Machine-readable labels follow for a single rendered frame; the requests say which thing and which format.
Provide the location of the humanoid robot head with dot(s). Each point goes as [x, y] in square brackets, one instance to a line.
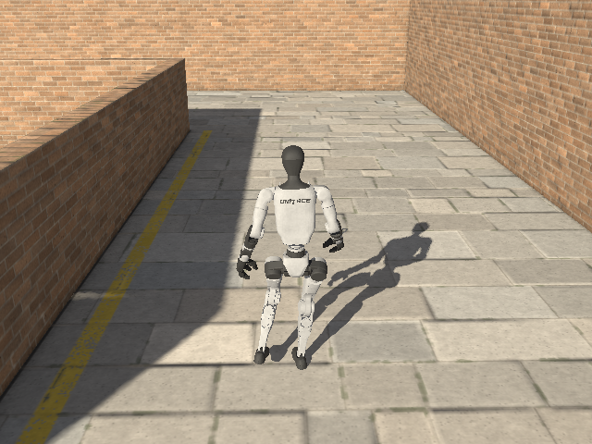
[292, 160]

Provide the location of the left robot forearm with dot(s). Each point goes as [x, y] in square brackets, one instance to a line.
[248, 246]

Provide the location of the right robot thigh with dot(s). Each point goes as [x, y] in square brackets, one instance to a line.
[311, 284]

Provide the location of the left robot upper arm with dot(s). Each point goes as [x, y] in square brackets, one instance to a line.
[265, 196]

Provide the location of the robot left hand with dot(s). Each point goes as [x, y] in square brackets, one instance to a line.
[242, 265]

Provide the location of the right robot upper arm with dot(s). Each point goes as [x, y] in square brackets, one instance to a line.
[323, 194]

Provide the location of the robot right hand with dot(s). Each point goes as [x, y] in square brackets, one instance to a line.
[334, 249]

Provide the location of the right robot forearm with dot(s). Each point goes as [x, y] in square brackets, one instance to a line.
[337, 237]

